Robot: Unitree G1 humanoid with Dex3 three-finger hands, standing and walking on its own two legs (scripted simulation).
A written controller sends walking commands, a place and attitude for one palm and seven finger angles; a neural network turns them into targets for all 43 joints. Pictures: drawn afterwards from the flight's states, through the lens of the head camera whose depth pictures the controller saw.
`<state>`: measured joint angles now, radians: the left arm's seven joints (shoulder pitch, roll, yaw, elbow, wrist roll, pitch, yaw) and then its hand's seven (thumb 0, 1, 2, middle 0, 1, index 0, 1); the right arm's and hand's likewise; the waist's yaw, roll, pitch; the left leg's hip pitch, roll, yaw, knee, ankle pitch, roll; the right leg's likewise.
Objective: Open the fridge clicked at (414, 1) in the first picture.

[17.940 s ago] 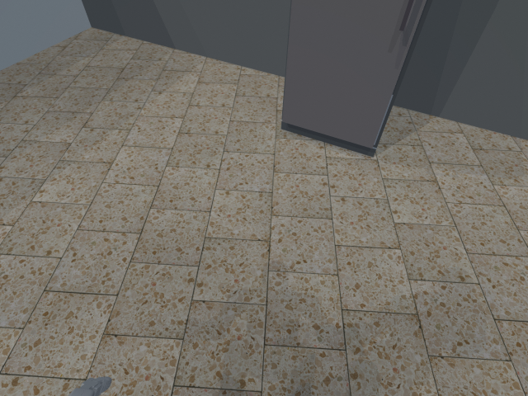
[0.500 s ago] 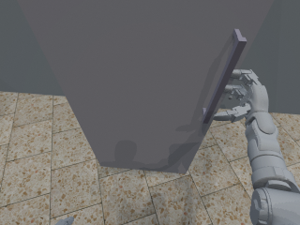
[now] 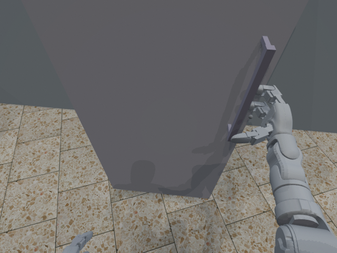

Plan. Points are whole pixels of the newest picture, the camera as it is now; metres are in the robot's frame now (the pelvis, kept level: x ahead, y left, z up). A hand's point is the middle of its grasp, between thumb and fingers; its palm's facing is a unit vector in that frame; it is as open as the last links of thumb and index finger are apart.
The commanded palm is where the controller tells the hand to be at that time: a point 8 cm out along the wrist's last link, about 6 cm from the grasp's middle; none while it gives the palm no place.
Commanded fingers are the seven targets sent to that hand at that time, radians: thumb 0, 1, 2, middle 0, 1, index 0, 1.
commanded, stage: slide the fingers in behind the handle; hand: right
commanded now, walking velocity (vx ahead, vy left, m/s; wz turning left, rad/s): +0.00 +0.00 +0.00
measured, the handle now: (244, 98) +0.47 -0.13 +0.12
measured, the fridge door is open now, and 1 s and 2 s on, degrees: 0 0 0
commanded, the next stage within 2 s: grip the handle and tug to test in 1.26 s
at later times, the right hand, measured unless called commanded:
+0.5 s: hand (240, 117) +0.41 -0.12 +0.12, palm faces -0.01 +1.00 +0.00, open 14.0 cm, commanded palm +0.38 -0.17 +0.12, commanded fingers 0.00 0.50 -0.30 0.30 1.20 0.30 1.20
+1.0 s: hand (235, 115) +0.42 -0.11 +0.12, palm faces +0.00 +1.00 +0.00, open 14.0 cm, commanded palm +0.39 -0.16 +0.12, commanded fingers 0.00 0.50 -0.30 0.30 1.20 0.30 1.20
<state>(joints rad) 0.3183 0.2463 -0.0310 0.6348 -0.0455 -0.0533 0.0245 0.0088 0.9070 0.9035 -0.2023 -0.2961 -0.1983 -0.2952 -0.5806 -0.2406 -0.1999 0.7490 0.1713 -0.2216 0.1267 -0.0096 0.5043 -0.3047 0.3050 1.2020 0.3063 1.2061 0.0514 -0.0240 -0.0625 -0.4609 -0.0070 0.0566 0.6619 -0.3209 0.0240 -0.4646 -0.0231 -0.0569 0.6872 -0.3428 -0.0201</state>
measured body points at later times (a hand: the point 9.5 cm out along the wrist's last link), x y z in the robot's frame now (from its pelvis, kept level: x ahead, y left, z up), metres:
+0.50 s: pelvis +0.00 +0.00 +0.00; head +0.03 +0.01 +0.45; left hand +0.11 +0.25 -0.11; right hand +0.41 -0.17 +0.12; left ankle +0.01 +0.11 -0.72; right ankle +0.00 -0.10 -0.72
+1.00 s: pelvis +0.00 +0.01 +0.00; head +0.03 +0.02 +0.45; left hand +0.09 +0.26 -0.11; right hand +0.41 -0.16 +0.12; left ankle +0.01 +0.11 -0.72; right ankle +0.00 -0.10 -0.72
